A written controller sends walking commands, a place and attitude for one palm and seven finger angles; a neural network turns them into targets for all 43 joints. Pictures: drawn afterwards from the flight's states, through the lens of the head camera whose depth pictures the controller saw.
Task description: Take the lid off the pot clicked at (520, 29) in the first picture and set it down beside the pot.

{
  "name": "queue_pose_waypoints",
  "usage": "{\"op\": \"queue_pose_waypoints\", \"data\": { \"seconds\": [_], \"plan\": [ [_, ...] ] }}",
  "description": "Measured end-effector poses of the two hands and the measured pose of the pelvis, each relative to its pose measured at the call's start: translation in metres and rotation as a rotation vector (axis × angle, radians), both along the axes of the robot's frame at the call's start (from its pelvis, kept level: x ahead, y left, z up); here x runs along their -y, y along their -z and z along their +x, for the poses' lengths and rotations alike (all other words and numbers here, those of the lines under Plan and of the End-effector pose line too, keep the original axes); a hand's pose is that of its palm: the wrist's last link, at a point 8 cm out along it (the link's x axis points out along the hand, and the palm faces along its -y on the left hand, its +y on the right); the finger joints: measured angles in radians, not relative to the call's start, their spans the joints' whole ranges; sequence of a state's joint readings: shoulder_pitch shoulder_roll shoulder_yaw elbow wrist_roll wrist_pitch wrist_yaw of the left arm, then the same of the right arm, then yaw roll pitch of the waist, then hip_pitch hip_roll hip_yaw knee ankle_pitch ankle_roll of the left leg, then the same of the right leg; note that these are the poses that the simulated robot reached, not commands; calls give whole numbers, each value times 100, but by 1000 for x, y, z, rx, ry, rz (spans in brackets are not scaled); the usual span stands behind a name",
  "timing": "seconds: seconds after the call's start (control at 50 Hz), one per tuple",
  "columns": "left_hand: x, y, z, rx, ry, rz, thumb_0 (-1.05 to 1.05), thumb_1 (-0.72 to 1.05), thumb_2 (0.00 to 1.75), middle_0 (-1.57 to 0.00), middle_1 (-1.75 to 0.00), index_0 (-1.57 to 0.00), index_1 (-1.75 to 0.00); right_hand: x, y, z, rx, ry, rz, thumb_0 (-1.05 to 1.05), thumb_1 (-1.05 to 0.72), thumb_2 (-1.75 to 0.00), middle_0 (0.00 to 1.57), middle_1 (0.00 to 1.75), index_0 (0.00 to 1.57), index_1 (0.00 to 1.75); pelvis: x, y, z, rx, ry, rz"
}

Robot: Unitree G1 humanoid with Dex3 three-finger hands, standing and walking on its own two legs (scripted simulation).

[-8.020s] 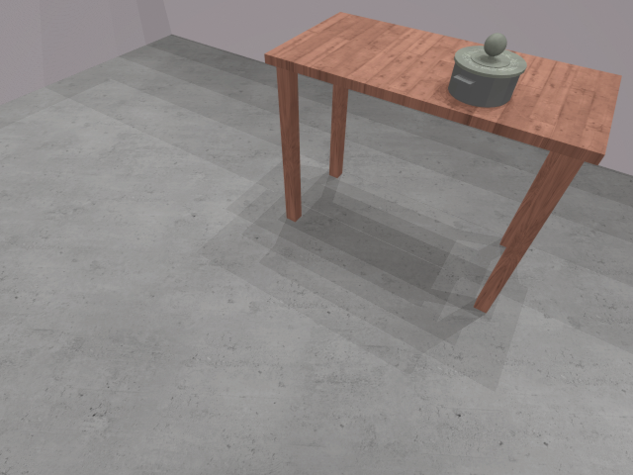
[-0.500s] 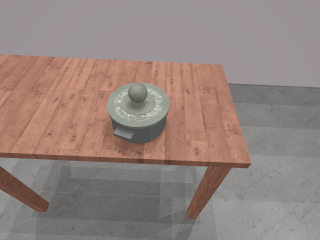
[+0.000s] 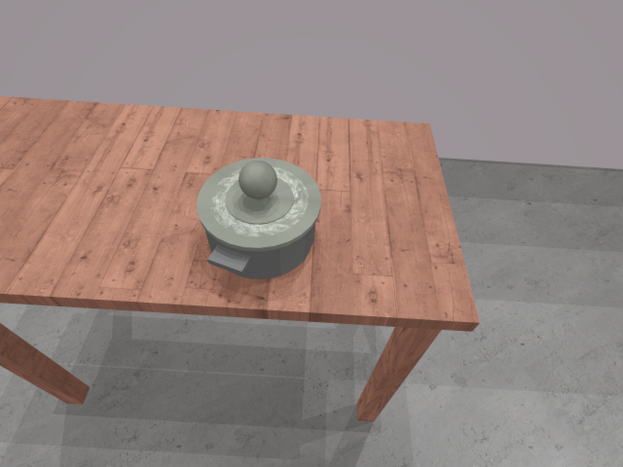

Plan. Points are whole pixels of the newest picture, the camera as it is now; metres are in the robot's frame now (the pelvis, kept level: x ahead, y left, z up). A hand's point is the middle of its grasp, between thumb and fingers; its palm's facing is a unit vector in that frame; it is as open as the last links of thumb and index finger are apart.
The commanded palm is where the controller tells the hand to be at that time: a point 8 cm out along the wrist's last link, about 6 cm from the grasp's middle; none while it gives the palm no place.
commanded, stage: look again from close up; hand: left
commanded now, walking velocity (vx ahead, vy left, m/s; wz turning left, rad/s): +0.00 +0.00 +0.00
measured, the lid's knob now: (258, 179) +0.46 +0.11 +0.11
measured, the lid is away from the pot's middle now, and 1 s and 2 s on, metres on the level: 0.00 0.00 0.00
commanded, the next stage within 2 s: lift the closed hand beside the body in 0.54 s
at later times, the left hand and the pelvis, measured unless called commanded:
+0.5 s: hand out of the picture +0.03 +0.18 -0.18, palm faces +0.01 -0.98 -0.19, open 7.4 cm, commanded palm none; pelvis +0.01 +0.00 +0.00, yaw +1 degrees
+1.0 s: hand out of the picture +0.11 +0.19 -0.04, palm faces +0.20 -0.94 -0.28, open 5.0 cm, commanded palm +0.07 +0.24 -0.01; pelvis -0.02 -0.02 +0.00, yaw +1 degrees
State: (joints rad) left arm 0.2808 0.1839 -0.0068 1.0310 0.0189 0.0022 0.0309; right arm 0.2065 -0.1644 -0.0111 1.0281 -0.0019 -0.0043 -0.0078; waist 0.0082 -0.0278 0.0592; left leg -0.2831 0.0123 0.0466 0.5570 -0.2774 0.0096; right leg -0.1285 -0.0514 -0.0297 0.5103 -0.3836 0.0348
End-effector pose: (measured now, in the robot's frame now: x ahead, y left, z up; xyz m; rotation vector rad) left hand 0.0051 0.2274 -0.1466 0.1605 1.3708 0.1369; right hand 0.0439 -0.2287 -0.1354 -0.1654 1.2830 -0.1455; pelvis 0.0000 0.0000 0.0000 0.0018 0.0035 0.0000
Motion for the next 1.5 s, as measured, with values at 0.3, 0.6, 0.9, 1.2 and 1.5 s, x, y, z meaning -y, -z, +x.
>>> {"op": "queue_pose_waypoints", "data": {
  "seconds": [0.3, 0.6, 0.9, 1.2, 1.5],
  "plan": [
    [4, -1, 14, 12, 0, 1, 0, 90, 90, -20, -30, -20, -30, 5, 0, -5, -38, 12, -6, 1, -92, -89, 20, 30, 20, 29, 5, -1, 6, -1, -5, 1],
    [3, -1, 18, 14, -7, -1, 0, 90, 90, -20, -30, -20, -30, 4, -2, 1, -40, 7, -9, 1, -92, -89, 20, 30, 20, 30, 4, -3, 10, 1, -11, 1],
    [-3, -114, 101, 668, 31, 148, 0, 91, 90, -43, -55, -43, -56, 5, -59, 112, 592, -55, 27, 2, -91, -89, 20, 30, 20, 30, 8, -5, -9, -5, -5, 8],
    [-15, -154, 52, 845, -59, 224, 1, 90, 90, -105, -123, -104, -123, 10, -92, 124, 720, -180, -48, 1, -91, -89, 20, 30, 20, 30, 24, -5, -36, 58, -35, -11],
    [-28, -198, 62, 938, 44, 314, 1, 89, 90, -128, -148, -128, -149, 4, -58, 81, 591, -105, -9, 2, -90, -89, 20, 30, 20, 30, 17, -7, -29, 73, -12, -3]
  ]
}}
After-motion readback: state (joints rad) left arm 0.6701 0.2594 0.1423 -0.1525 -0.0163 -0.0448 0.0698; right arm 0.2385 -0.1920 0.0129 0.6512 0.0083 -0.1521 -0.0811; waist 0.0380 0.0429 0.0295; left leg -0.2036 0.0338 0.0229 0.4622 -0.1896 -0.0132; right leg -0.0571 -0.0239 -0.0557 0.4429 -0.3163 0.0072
